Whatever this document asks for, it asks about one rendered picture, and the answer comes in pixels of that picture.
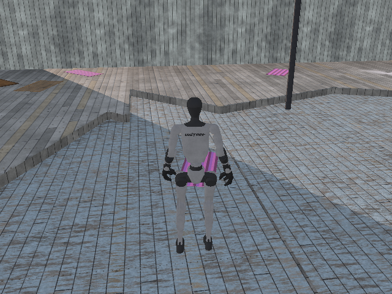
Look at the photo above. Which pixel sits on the left robot forearm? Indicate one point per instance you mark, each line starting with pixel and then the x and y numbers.
pixel 167 162

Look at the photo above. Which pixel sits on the robot left upper arm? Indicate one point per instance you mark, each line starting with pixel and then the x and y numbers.
pixel 173 139

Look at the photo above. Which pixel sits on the robot right hand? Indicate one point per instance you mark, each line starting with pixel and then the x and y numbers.
pixel 229 176

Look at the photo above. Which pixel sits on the robot left hand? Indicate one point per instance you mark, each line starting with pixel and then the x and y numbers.
pixel 164 174

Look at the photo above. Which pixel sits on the right robot shin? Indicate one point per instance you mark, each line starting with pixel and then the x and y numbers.
pixel 209 222

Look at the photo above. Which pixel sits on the right robot forearm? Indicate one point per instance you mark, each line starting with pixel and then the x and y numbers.
pixel 225 163

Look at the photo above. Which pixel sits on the robot head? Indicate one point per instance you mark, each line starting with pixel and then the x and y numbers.
pixel 194 106

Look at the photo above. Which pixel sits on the robot right upper arm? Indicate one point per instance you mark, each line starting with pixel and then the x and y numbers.
pixel 217 137

